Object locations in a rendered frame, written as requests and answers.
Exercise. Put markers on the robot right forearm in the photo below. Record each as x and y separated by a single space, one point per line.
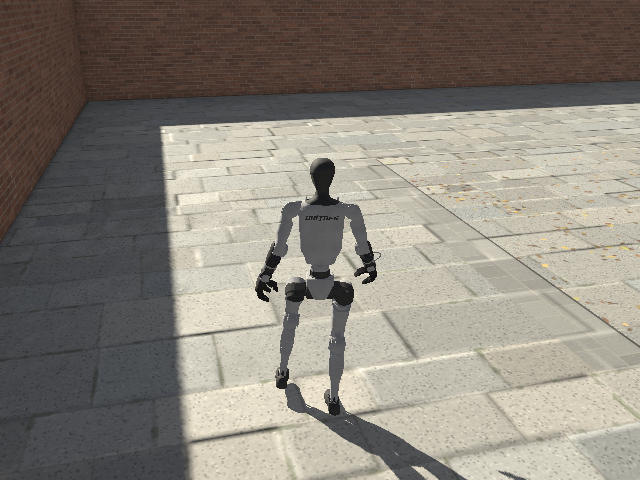
368 259

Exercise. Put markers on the humanoid robot head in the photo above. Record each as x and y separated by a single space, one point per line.
322 171

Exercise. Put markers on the robot left upper arm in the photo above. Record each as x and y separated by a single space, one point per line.
289 211

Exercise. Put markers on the left robot foot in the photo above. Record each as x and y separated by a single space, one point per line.
281 381

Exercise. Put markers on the robot right upper arm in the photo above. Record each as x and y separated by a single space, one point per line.
353 212

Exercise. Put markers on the robot left hand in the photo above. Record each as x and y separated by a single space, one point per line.
260 286

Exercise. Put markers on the robot left forearm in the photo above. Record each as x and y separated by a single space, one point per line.
270 265

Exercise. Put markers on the robot right hand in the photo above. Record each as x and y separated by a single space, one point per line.
371 278

